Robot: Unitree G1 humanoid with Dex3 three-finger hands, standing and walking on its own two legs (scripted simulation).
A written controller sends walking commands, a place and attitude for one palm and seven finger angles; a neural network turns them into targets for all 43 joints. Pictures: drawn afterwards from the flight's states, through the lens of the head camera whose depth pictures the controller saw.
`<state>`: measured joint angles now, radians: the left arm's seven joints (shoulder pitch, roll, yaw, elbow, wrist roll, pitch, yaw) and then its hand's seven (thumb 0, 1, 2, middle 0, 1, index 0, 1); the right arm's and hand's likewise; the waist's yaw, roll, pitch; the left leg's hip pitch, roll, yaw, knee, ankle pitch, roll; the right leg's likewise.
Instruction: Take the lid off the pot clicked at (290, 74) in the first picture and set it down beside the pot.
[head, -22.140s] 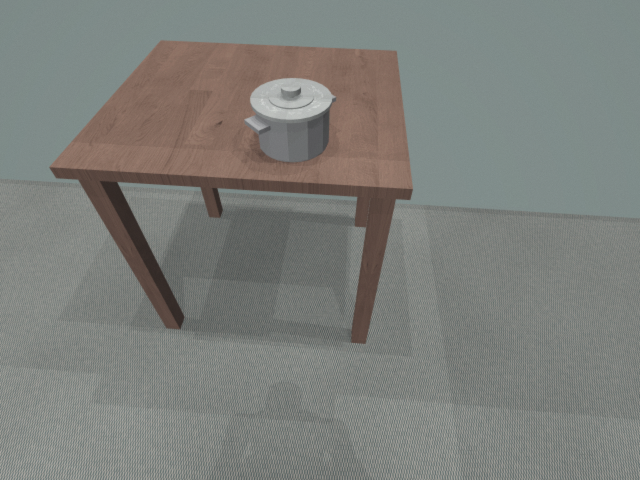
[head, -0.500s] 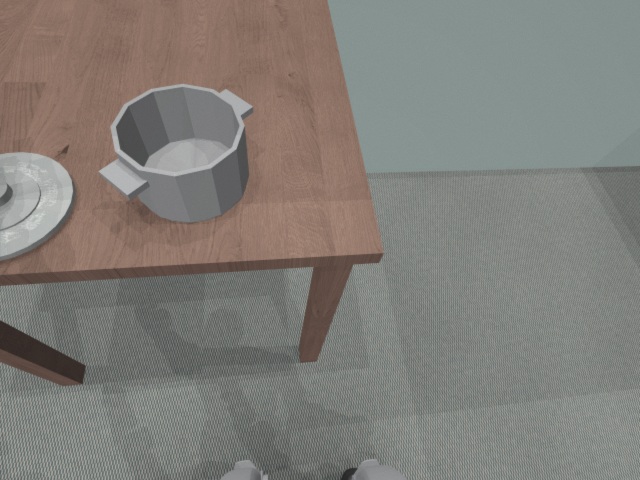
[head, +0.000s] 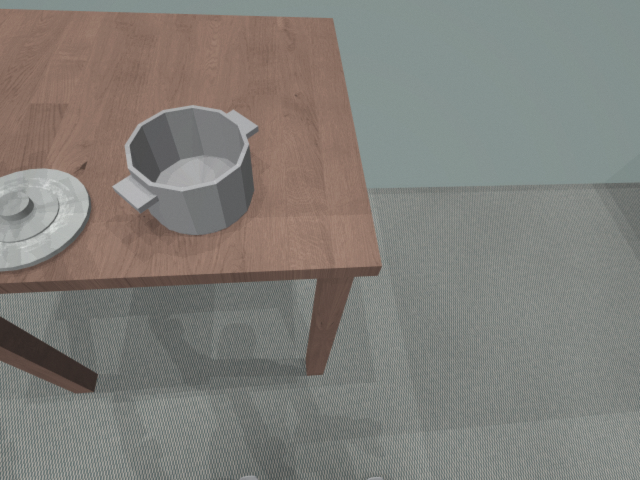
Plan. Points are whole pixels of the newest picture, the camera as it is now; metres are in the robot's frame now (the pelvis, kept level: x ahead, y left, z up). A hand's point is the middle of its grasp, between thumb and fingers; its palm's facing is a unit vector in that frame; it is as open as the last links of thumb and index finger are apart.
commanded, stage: raise the empty hand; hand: left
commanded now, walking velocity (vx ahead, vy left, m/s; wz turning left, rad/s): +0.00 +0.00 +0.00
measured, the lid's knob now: (14, 206) +0.48 +0.39 +0.02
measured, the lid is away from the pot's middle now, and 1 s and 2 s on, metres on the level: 0.24 0.24 0.24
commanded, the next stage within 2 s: draw the hand back to the body in 0.24 s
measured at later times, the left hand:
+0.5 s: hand out of the picture +0.46 +0.38 +0.18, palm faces -0.32 -0.17 -0.93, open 11.0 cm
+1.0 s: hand out of the picture +0.43 +0.32 +0.21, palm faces +0.36 -0.80 -0.47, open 11.0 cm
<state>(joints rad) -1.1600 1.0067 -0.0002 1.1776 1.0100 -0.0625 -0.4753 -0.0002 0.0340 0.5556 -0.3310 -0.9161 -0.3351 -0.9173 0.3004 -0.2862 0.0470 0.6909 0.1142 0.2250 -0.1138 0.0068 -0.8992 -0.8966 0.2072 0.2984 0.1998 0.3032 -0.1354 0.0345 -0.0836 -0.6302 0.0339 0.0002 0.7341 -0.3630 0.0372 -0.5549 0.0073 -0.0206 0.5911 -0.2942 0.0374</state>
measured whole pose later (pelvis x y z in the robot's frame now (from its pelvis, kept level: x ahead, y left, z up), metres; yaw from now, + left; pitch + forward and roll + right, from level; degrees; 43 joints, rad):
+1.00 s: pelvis +0.01 -0.01 +0.02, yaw +1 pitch +6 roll -2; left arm -0.73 0.69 0.32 0.74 0.14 -0.08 -0.09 0.00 0.03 0.56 -0.33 -0.91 -0.34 -0.92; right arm 0.26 -0.25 0.06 0.59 0.08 0.12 -0.08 0.01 -0.90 -0.90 0.21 0.30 0.20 0.30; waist -0.02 0.01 -0.01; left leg -0.36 0.02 0.00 0.56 -0.31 0.02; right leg -0.30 -0.01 -0.02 0.46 -0.27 0.02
